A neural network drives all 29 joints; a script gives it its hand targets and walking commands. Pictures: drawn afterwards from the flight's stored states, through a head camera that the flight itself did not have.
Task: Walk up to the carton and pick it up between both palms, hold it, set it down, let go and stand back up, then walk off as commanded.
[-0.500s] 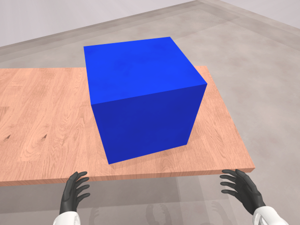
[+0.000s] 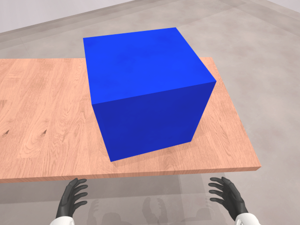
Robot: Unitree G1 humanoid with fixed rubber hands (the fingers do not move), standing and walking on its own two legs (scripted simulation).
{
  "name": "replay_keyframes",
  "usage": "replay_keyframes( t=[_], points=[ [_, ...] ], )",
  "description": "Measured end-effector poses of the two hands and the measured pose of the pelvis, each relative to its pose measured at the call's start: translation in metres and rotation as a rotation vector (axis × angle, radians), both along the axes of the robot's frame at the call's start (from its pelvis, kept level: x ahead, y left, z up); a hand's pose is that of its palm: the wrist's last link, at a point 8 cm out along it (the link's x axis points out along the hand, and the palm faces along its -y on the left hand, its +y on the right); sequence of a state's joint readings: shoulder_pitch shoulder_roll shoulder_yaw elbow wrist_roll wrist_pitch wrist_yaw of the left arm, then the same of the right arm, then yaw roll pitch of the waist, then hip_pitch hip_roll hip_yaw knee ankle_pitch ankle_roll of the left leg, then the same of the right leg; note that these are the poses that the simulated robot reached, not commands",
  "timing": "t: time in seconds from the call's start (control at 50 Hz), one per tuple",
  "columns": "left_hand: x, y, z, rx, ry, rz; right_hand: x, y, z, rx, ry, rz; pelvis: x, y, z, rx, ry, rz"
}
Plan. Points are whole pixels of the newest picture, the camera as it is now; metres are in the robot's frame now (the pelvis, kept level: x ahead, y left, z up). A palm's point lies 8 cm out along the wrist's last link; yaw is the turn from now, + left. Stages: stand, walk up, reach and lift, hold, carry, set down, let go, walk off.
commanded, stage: set down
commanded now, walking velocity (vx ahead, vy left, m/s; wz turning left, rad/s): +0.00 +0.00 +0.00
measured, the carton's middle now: (142, 95) +0.47 +0.03 +0.07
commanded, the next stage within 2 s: let go in 0.56 s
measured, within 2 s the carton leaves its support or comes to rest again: neither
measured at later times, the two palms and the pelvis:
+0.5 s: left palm (63, 224) +0.14 +0.22 -0.06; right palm (230, 218) +0.16 -0.21 -0.07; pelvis +0.00 +0.00 +0.00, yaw +0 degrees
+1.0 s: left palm (64, 218) +0.15 +0.22 -0.07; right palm (227, 221) +0.15 -0.21 -0.09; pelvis +0.01 +0.00 +0.00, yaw +0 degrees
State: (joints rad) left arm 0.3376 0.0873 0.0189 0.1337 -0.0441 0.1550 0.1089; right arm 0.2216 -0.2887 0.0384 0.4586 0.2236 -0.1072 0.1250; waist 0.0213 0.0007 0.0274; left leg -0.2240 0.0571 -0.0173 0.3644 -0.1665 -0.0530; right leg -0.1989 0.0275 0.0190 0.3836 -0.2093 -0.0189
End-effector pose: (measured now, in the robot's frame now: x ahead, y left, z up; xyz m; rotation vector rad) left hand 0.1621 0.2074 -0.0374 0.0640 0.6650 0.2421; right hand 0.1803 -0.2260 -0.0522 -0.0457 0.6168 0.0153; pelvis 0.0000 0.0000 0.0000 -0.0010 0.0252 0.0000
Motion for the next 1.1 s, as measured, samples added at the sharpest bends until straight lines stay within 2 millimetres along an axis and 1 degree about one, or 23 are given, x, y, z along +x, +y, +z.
replay_keyframes(
  t=[0.1, 0.24, 0.32, 0.42, 0.52, 0.62, 0.74, 0.86, 1.1],
  points=[
    [-0.002, -0.001, -0.005, -0.015, 0.009, -0.014, -0.003, -0.003, -0.004, -0.021, 0.006, -0.019, 0.001, 0.000, 0.000, 0.000, 0.001, 0.000],
    [-0.010, -0.001, -0.011, -0.024, 0.035, -0.026, -0.011, -0.007, -0.007, -0.043, 0.013, -0.040, -0.001, 0.000, 0.000, 0.000, -0.016, 0.000],
    [-0.016, 0.001, -0.016, -0.024, 0.061, -0.030, -0.015, -0.004, -0.009, -0.054, 0.018, -0.042, -0.002, 0.000, 0.000, 0.000, -0.026, 0.000],
    [-0.022, 0.006, -0.026, -0.019, 0.126, -0.040, -0.019, 0.005, -0.016, -0.059, 0.041, -0.044, -0.003, 0.000, 0.000, 0.000, -0.028, 0.000],
    [-0.020, 0.012, -0.027, -0.003, 0.140, -0.051, -0.021, 0.015, -0.022, -0.057, 0.064, -0.042, -0.001, 0.000, 0.000, 0.000, -0.026, 0.000],
    [-0.016, 0.014, -0.028, -0.001, 0.154, -0.070, -0.023, 0.020, -0.029, -0.065, 0.096, -0.043, 0.002, 0.000, 0.000, 0.001, -0.021, 0.000],
    [-0.012, 0.014, -0.030, -0.006, 0.161, -0.080, -0.027, 0.018, -0.036, -0.073, 0.135, -0.054, 0.006, 0.000, 0.000, 0.001, -0.016, 0.000],
    [-0.013, 0.013, -0.037, -0.019, 0.194, -0.091, -0.027, 0.015, -0.039, -0.087, 0.143, -0.064, 0.010, 0.000, 0.000, 0.002, -0.011, 0.000],
    [-0.006, 0.014, -0.035, -0.014, 0.166, -0.099, -0.027, 0.014, -0.040, -0.091, 0.127, -0.066, 0.014, -0.001, 0.000, 0.002, -0.018, 0.000]
  ],
)
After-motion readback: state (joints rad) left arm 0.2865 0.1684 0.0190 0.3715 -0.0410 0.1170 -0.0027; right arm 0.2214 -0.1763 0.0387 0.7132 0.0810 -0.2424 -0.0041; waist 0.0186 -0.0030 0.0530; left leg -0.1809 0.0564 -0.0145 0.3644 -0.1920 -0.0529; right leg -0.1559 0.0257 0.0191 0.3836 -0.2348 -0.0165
